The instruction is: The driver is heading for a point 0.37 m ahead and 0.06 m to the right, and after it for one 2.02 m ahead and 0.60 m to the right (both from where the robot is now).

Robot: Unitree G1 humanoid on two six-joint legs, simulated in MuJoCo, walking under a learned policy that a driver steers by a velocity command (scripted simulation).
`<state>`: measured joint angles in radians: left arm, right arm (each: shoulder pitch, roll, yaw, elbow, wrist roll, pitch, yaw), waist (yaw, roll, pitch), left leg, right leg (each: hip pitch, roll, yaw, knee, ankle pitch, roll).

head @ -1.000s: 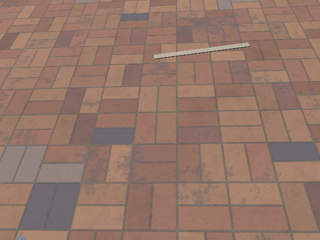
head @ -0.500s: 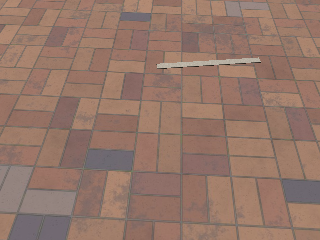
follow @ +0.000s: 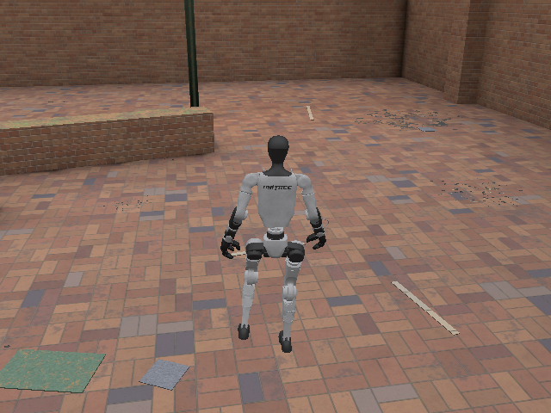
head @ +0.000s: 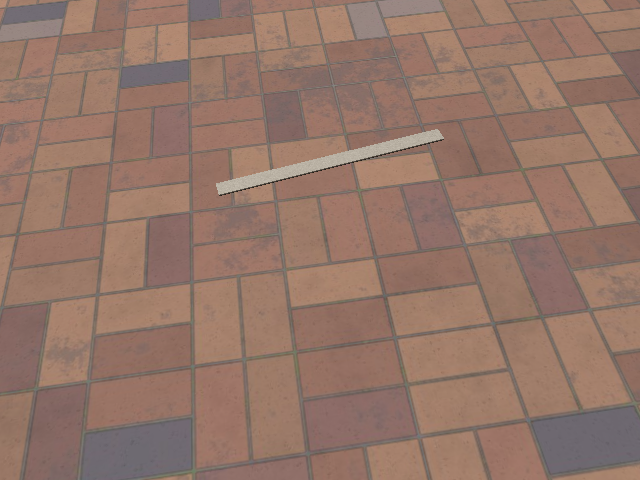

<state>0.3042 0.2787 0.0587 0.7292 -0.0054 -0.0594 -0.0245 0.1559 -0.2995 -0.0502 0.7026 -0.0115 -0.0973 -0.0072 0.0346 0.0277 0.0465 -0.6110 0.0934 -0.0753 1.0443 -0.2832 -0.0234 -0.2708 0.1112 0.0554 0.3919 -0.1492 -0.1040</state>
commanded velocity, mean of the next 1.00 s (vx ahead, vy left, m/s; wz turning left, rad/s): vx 0.23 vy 0.00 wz -0.51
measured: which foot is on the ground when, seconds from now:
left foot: up 0.00-0.24, down 0.26-0.74, up 0.76-1.00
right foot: down 0.00-0.26, up 0.28-0.72, down 0.74-1.00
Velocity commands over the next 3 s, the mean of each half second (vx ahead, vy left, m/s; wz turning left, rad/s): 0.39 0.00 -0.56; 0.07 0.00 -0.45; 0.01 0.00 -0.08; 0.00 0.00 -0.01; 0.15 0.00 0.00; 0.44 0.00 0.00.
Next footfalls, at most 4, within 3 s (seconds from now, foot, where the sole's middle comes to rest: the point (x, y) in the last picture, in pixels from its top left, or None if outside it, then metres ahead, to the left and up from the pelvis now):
0.26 left None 0.34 0.14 -0.78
0.74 right None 0.35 -0.14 -0.78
1.10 left None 0.44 0.10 -0.78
2.48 right None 0.39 -0.17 -0.78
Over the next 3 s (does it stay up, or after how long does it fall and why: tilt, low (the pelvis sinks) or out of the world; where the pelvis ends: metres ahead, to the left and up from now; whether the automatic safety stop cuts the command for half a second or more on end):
stays up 0.63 -0.17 -0.03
